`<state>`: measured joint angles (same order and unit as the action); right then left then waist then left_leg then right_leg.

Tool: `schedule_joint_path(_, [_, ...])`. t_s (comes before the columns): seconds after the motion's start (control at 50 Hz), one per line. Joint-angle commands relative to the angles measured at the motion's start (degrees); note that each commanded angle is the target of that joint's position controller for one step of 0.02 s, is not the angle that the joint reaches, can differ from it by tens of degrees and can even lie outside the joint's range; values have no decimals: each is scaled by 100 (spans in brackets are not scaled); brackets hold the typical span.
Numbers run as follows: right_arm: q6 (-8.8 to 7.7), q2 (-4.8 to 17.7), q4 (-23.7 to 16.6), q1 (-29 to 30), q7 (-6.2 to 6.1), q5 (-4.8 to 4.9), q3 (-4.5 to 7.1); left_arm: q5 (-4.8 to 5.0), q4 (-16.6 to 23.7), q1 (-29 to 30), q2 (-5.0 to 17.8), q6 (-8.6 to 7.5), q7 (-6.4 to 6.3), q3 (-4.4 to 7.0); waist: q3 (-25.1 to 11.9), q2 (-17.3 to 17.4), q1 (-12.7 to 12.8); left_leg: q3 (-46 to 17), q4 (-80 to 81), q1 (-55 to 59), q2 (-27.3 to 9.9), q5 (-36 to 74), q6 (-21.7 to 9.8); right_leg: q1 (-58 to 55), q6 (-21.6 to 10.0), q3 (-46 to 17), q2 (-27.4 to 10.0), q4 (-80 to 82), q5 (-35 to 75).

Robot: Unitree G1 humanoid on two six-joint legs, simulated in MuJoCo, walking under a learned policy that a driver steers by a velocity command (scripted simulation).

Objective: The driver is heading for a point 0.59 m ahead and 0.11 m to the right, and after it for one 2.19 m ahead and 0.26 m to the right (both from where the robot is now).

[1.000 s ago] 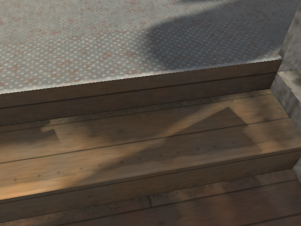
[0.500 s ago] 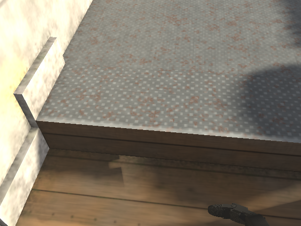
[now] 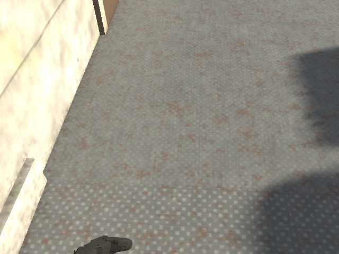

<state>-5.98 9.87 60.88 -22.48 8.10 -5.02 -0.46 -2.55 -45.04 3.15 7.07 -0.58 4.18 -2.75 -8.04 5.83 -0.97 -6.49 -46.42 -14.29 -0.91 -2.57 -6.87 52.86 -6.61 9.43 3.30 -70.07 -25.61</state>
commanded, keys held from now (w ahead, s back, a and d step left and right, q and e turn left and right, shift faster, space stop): w+e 0.64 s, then e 0.06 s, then q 0.30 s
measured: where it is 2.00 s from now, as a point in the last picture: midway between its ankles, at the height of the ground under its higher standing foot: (191, 233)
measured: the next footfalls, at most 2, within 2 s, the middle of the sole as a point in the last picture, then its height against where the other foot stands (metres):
left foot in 0.46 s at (153, 223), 0.17 m higher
right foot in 0.88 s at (243, 217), level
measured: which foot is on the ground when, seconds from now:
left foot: up 0.00-0.44, down 0.46-1.00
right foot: down 0.00-0.48, up 0.50-0.86, down 0.88-1.00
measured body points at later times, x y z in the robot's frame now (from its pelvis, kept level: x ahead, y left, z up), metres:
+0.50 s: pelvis +0.30 +0.01 +0.14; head +0.31 +0.00 +0.59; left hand +0.26 +0.20 -0.01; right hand +0.55 -0.19 +0.10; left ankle +0.47 +0.08 -0.45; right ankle +0.11 -0.06 -0.59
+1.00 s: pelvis +0.48 -0.04 +0.28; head +0.49 -0.05 +0.73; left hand +0.81 +0.06 +0.22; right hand +0.49 -0.30 +0.16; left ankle +0.47 +0.09 -0.44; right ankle +0.51 -0.18 -0.45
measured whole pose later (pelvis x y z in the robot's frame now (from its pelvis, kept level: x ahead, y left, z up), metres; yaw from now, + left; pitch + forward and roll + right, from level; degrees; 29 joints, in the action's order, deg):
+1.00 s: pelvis +0.48 -0.04 +0.28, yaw -21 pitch +2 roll +2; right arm -8.0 9.8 47.4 -13.0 2.7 0.7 1.7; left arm -0.7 -44.9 6.1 12.4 -5.6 2.6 3.4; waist -1.0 -1.3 -3.3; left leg 8.8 -34.5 -13.7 -2.9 -21.1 0.5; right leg 26.6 -1.1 4.3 -4.1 -34.6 -10.6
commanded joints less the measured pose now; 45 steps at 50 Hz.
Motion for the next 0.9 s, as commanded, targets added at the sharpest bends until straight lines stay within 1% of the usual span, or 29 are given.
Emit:
schedule_joint_path(0.02, [46,550,-104,-44,-41,325,265,-103,-885,-2994,1531,-224,-263,564,171,-1285,894,-1049,-5338,-4555,504,647,4,-4342,-970,-5771,-1155,4526,-1974])
schedule_joint_path(0.06, [20,352,-451,640,-373,304,161,-30,-1056,-2071,706,-309,-214,439,129,-160,222,-1165,-6071,-4863,489,611,-113,-3628,-744,-5062,-1167,4331,16])
schedule_joint_path(0.1, [156,120,-690,875,-448,291,37,12,-1316,-1682,227,-218,-130,241,-125,-432,-272,-951,-7130,-5410,394,405,-367,-3399,-396,-4192,-1120,4376,1484])
schedule_joint_path(0.14, [181,-75,-689,892,-416,215,-118,-142,-1588,-2037,184,-293,-15,250,56,-484,-446,-357,-7145,-6142,235,109,-379,-3465,-194,-2676,-705,4092,2655])
schedule_joint_path(0.18, [149,37,-690,1122,-345,254,-139,-215,-1488,-2054,415,-412,-11,294,380,-603,-367,164,-6869,-5891,-68,-128,-311,-2661,-245,-2219,-414,4537,1567])
schedule_joint_path(0.22, [151,-56,-589,1360,-292,191,-238,-353,-1739,-2773,464,-415,-96,254,555,-941,-26,351,-8015,-6303,2,-290,-304,-2526,-646,-2662,-415,4693,636])
schedule_joint_path(0.26, [129,-149,-1013,2087,-456,134,-356,-298,-1913,-3210,196,-472,-139,125,612,-950,118,331,-7813,-7033,-162,-532,-364,-3098,-818,-3062,-682,4808,353])
schedule_joint_path(0.3, [164,7,-1652,3321,-528,188,-415,-494,-2090,-3830,345,-498,-26,81,613,-759,417,686,-6274,-7200,-347,-147,-257,-3742,-800,-3224,-811,5072,652])
schedule_joint_path(0.32, [196,2,-1817,3686,-570,205,-436,-489,-2134,-4101,304,-511,-20,58,747,-950,636,772,-5677,-7125,-450,37,-99,-3779,-929,-3372,-863,5226,858])
schedule_joint_path(0.36, [400,-180,-2202,4547,-546,51,-483,-159,-1928,-3999,208,-542,121,-16,1009,-1151,755,1308,-4192,-5806,-531,-896,165,-2967,-1227,-3526,-1285,6281,1346])
schedule_joint_path(0.38, [466,-366,-2165,4074,-442,77,-498,7,-1674,-3501,383,-605,173,4,1109,-1451,441,1539,-3948,-4820,-401,-1242,227,-2721,-1153,-3173,-1436,6391,2597])
schedule_joint_path(0.4, [514,-189,-2333,4074,-390,113,-437,61,-1526,-3314,535,-674,217,10,931,-1257,280,1559,-3640,-3892,-234,-1352,224,-2574,-1053,-3016,-1510,6325,3562])
schedule_joint_path(0.44, [496,441,-2451,3876,-339,129,-131,164,-1410,-3456,1247,-690,197,198,476,-1736,7,1858,-2728,-2916,415,-2234,131,-3554,-942,-2772,-1478,5821,7192])
schedule_joint_path(0.46, [391,667,-2352,3222,-382,274,0,99,-1327,-3288,1693,-709,201,418,112,-1782,-251,1516,-2137,-2339,509,-2124,38,-4282,-668,-2528,-1466,5124,9181])
schedule_joint_path(0.48, [328,835,-2129,2040,-496,246,117,67,-1183,-3032,1630,-696,190,547,-826,-1377,-718,635,-1711,-800,141,-782,-256,-4196,-192,-2342,-1152,3601,9306])
schedule_joint_path(0.5, [254,925,-1824,749,-558,254,122,-178,-1078,-3481,624,-752,187,403,-2403,305,-708,-2201,-365,1908,-1211,-1407,-1317,-1940,-43,-2436,-302,1815,6408])
schedule_joint_path(0.52, [290,1094,-1490,-645,-659,-1,144,-58,-1101,-3138,330,-584,202,399,-2603,1293,-1254,-4756,1347,2027,-2305,-3211,-1754,-927,10,-2650,463,-897,1596])
schedule_joint_path(0.54, [126,1184,-1464,-348,-701,40,139,1,-995,-2175,601,-441,229,597,-974,1006,-1303,-4802,1941,334,-2022,-5578,-1157,112,-83,-2622,132,-2755,2177])
schedule_joint_path(0.56, [56,1103,-1288,259,-690,235,125,63,-1053,-2134,649,-484,168,689,107,525,-857,-3974,1943,-820,-1918,-5450,-1082,288,-72,-2222,-114,-3317,2328])
schedule_joint_path(0.6, [11,-17,-811,580,-646,352,-47,-112,-894,-1905,368,-522,25,643,280,-729,-194,-2217,1584,-1108,-1900,-3843,-967,263,-212,-1892,-416,-3317,2113])
schedule_joint_path(0.64, [15,-644,-864,1308,-695,410,-147,-158,-892,-1846,140,-345,20,570,422,-489,345,-1375,2001,-1483,-1628,-2893,-735,197,-338,-1893,-644,-3046,1754])
schedule_joint_path(0.68, [-173,-656,-898,1634,-732,356,-156,-135,-815,-1617,193,-296,63,554,427,-567,569,-331,2433,-1645,-1395,-1727,-526,-60,-351,-1794,-841,-2117,1972])
schedule_joint_path(0.7, [-257,-327,-1032,1764,-695,352,-42,-90,-678,-1325,258,-324,136,576,425,-471,431,529,2657,-1557,-1272,-1005,-555,-420,-243,-1384,-830,-1563,1665])
schedule_joint_path(0.72, [-300,-153,-1110,2264,-619,312,-6,24,-431,-837,387,-347,132,558,427,-670,582,1018,2968,-1866,-1126,-376,-313,-1101,-5,-1240,-1130,-216,1295])
schedule_joint_path(0.76, [-525,305,-1399,2933,-518,295,22,35,-228,-638,872,-512,159,701,182,-272,868,1730,2972,-2419,-742,1197,216,-3113,441,-990,-1097,792,1815])
schedule_joint_path(0.82, [-554,1010,-1258,1957,-427,374,259,182,-79,-205,884,-541,110,676,273,-493,483,1658,2274,-727,-854,2633,-11,-3105,844,-677,-680,2650,2370])
schedule_joint_path(0.86, [-349,938,-1057,1146,-282,566,284,176,-203,-437,1006,-549,68,738,374,-530,455,1368,1848,-28,-848,2477,-68,-3374,724,-629,-582,3923,3304])
schedule_joint_path(0.88, [-258,628,-1018,795,-206,610,268,99,-205,-463,1168,-624,-16,791,179,-557,298,1314,1591,51,-736,2207,33,-3777,463,-743,-695,3905,4469])
schedule_joint_path(0.9, [-211,281,-959,-117,-271,663,264,99,-30,-186,1540,-719,-83,862,-322,-1050,-148,1373,1442,47,-527,1297,302,-4419,-66,-1040,-1178,3757,6460])
Keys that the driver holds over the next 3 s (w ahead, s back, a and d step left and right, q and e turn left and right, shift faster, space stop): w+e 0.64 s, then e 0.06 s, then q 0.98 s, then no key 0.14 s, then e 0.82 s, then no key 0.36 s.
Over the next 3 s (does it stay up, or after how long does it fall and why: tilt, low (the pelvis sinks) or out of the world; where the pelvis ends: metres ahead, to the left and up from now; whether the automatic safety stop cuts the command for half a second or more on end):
stays up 0.45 0.03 0.29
